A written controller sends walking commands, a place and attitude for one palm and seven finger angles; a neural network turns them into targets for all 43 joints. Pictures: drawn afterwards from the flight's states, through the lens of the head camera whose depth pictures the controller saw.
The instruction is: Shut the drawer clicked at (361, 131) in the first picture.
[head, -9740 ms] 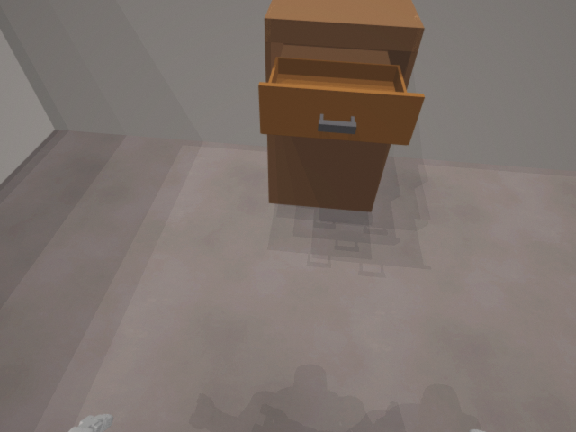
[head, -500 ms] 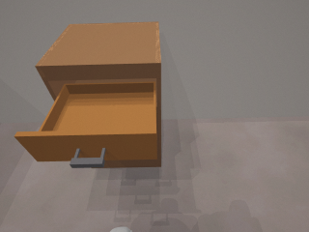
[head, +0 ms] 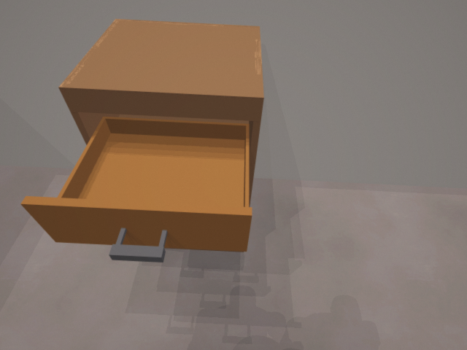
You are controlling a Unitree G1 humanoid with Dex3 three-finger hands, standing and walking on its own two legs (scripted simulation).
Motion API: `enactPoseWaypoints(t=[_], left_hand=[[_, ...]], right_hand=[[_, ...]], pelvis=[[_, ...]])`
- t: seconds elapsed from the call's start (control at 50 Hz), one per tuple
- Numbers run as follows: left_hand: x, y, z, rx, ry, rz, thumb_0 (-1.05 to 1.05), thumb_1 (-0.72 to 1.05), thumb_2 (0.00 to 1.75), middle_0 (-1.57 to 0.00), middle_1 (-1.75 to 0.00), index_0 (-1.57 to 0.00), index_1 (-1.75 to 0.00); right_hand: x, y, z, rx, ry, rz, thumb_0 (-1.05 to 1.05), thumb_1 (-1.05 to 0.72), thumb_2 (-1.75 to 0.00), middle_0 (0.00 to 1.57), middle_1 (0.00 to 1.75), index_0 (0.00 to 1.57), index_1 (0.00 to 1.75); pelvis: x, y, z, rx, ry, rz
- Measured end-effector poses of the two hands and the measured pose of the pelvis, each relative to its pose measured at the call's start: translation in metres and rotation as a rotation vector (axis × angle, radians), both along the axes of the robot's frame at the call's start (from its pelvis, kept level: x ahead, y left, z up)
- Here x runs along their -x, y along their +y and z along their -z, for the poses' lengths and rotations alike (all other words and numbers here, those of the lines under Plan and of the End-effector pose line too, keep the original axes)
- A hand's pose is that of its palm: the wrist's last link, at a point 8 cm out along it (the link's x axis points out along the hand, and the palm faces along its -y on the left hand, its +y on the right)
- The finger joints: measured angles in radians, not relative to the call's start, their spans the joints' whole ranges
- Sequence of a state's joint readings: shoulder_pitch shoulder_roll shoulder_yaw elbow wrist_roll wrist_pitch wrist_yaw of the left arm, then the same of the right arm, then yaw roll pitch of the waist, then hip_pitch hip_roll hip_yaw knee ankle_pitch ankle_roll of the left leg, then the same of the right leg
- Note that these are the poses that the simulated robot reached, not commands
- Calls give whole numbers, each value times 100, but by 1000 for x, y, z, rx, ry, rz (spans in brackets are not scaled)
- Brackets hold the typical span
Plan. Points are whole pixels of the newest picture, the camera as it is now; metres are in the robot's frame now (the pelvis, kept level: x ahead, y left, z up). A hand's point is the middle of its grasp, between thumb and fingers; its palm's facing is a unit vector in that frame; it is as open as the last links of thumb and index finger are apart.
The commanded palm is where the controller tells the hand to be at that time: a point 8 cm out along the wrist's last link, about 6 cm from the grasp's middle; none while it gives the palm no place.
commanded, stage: come to a stop and stand still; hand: left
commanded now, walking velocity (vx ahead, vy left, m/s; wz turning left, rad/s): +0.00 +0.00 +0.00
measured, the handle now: (140, 243) +0.32 +0.23 -0.08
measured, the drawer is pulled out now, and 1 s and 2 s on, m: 0.30 0.30 0.30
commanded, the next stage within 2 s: look again from close up in 1.08 s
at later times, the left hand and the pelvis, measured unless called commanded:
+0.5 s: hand out of the picture +0.05 +0.20 -0.18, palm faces +0.02 -0.98 -0.22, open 7.3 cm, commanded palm none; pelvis +0.00 +0.02 -0.01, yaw -1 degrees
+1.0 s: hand out of the picture +0.01 +0.19 -0.18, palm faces +0.03 -0.99 -0.15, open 7.4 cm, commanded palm none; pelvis +0.03 +0.04 +0.00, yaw -2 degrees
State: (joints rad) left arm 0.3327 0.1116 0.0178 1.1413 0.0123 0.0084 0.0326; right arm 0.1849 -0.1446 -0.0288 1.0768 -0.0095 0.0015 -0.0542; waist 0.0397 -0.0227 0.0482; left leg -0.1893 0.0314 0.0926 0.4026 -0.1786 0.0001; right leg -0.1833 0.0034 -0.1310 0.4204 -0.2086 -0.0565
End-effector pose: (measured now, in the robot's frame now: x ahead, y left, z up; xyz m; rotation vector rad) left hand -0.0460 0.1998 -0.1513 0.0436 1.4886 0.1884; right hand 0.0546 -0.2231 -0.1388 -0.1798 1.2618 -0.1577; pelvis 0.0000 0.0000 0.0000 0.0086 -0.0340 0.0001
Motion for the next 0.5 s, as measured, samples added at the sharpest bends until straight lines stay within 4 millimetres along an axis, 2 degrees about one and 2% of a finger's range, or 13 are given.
enactPoseWaypoints(t=[0.14, 0.28, 0.4, 0.5], left_hand=[[-18, 17, -6, -57, -45, 38, 1, 90, 90, -20, -30, -20, -30], [-39, 23, -8, -92, -113, 103, 1, 90, 90, -20, -30, -20, -30], [-67, 34, -1, -90, -188, 122, 1, 90, 90, -20, -30, -20, -30], [-87, 45, -5, -91, -233, 127, 1, 92, 90, -20, -30, -20, -30]], right_hand=[[37, -2, 7, -24, 80, 31, 0, -94, -90, 20, 30, 20, 30], [68, 7, 17, -76, 123, 62, 0, -92, -90, 20, 30, 20, 30], [87, 22, 22, -84, 122, 89, 0, -91, -90, 20, 30, 20, 29], [99, 39, 19, -94, 153, 85, 0, -91, -90, 20, 30, 20, 29]], pelvis=[[2, -3, -1, -3, 0, 5], [4, -1, 4, 21, 5, 13], [2, 9, 11, 25, 6, 6], [-2, 17, 9, 14, 17, 13]])
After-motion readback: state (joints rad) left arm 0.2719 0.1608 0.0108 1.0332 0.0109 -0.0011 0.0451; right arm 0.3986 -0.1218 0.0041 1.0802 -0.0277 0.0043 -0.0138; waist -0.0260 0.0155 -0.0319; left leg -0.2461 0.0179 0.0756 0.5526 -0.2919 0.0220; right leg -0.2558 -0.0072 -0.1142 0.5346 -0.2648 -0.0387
